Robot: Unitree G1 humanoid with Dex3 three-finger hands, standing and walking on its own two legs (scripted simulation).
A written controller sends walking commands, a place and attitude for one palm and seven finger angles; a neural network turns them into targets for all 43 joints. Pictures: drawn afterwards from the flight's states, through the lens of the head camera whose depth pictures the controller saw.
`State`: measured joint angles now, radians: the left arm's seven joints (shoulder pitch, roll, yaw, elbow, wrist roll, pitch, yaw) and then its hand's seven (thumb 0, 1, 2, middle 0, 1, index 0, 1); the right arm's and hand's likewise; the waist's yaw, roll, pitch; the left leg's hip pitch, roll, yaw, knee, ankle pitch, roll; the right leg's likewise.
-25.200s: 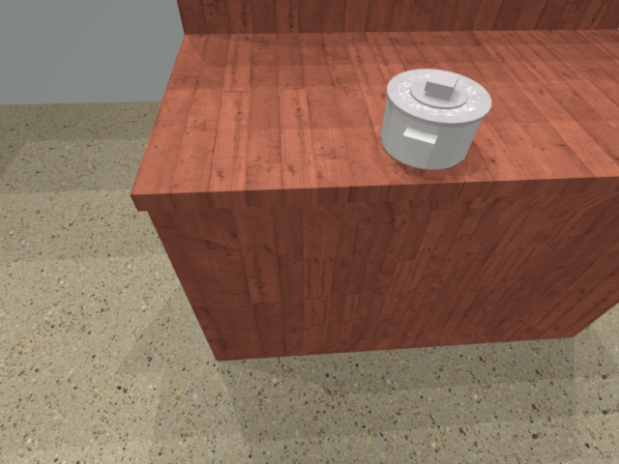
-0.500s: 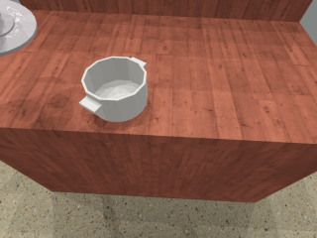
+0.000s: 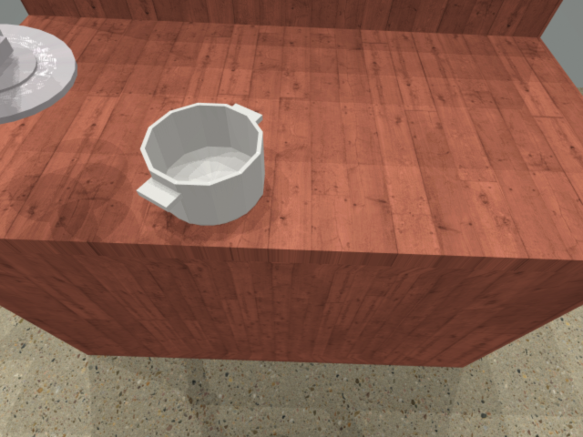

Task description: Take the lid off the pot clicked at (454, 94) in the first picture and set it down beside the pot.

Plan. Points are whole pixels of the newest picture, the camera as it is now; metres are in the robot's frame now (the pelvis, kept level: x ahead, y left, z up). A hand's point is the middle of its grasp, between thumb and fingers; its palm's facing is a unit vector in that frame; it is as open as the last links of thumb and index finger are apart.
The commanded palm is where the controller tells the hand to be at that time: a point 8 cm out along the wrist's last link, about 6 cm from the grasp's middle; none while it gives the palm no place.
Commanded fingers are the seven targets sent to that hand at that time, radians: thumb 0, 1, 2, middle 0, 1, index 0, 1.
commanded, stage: lower the lid onto the table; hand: left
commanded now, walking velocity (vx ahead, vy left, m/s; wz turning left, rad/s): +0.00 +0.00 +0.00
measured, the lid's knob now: out of the picture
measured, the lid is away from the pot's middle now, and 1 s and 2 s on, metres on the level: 0.23 0.23 0.23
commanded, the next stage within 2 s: none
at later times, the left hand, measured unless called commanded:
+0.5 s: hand out of the picture +0.48 +0.31 +0.23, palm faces -0.32 -0.20 -0.93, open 8.0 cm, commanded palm +0.50 +0.32 +0.30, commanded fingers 0.00 0.70 0.99 -1.03 -1.17 -0.68 -1.03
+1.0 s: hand out of the picture +0.47 +0.32 +0.20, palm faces -0.36 -0.20 -0.91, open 8.0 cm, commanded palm +0.50 +0.32 +0.26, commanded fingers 0.00 0.70 0.99 -1.03 -1.17 -0.68 -1.03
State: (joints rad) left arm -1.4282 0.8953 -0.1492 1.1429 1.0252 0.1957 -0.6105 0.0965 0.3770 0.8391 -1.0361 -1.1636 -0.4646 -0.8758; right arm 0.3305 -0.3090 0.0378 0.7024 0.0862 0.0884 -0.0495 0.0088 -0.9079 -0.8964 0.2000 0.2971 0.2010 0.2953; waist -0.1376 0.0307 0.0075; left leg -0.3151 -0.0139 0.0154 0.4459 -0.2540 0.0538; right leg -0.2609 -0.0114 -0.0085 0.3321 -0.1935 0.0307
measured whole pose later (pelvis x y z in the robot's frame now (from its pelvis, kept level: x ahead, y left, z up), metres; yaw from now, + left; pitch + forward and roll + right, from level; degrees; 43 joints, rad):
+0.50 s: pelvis +0.00 +0.00 +0.00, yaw +0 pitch +8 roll -2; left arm -1.37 0.88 -0.13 1.18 1.01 0.15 -0.58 0.10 0.38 0.84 -1.03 -1.16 -0.46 -0.88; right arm 0.34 -0.31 0.03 0.71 0.08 0.09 -0.06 0.01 -0.91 -0.90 0.20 0.30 0.20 0.30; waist -0.15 0.02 0.00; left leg -0.33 -0.01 0.02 0.46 -0.26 0.05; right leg -0.28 -0.01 0.00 0.34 -0.20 0.03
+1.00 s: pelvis +0.00 +0.00 +0.00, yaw +0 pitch +9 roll -2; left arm -1.30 0.87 -0.13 1.19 0.99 0.12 -0.56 0.10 0.39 0.84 -1.03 -1.16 -0.46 -0.87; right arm 0.35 -0.30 0.03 0.72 0.08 0.10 -0.04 0.01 -0.91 -0.90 0.20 0.30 0.20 0.30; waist -0.15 0.02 -0.02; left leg -0.37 -0.01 0.01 0.50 -0.27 0.06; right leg -0.31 -0.01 -0.01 0.37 -0.21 0.03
